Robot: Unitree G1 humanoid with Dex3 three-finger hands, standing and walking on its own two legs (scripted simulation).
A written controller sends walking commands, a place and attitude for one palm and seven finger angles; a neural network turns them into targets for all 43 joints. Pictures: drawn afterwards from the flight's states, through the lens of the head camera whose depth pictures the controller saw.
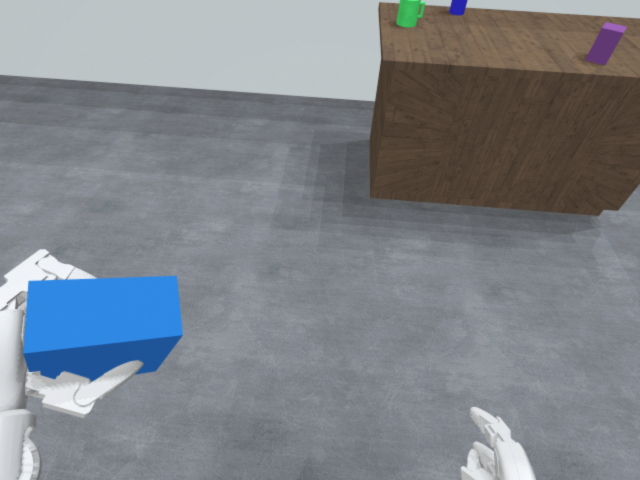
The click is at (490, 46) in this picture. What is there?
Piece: table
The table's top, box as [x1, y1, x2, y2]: [378, 2, 639, 85]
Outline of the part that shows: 379,2 378,11 382,68 639,85 639,18 480,8 465,8 464,13 462,15 453,15 448,12 448,6 425,5 423,16 421,18 417,18 415,26 402,27 395,23 398,3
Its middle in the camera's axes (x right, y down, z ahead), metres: +0.83 -0.78 +1.51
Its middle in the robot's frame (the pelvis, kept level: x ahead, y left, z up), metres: +1.69 -0.73 -0.07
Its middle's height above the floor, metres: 0.70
